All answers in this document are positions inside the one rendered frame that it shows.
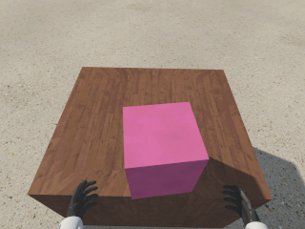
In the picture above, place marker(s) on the carton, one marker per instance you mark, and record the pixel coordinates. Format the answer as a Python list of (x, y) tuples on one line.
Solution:
[(164, 153)]

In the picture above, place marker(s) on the left robot hand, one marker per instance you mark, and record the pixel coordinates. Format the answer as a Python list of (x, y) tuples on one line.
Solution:
[(77, 207)]

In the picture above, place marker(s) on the right robot hand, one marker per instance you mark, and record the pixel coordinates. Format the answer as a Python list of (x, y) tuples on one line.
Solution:
[(244, 206)]

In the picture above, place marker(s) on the robot left forearm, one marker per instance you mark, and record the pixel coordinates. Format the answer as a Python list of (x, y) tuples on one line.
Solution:
[(72, 222)]

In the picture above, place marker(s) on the pedestal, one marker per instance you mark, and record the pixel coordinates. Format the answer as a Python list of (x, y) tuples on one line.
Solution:
[(88, 144)]

